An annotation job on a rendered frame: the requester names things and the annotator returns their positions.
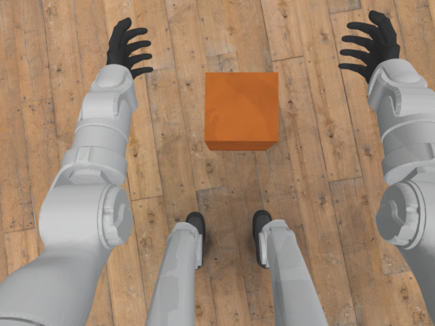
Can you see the right robot upper arm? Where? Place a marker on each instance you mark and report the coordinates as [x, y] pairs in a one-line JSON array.
[[406, 219]]

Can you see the robot left forearm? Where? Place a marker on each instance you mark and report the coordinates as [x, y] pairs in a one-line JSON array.
[[98, 151]]

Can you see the carton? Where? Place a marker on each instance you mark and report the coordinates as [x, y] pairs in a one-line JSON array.
[[241, 111]]

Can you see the right robot foot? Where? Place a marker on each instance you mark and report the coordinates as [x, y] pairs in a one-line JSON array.
[[260, 219]]

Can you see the robot right hand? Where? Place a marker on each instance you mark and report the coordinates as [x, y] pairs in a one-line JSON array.
[[383, 46]]

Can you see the robot right forearm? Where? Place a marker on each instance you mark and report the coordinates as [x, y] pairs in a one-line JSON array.
[[405, 110]]

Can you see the left robot upper arm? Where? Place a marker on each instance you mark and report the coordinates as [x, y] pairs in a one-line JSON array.
[[80, 225]]

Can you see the robot left hand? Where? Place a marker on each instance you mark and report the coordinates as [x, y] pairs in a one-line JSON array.
[[119, 51]]

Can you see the robot right shin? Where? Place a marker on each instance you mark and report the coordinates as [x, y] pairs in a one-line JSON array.
[[277, 223]]

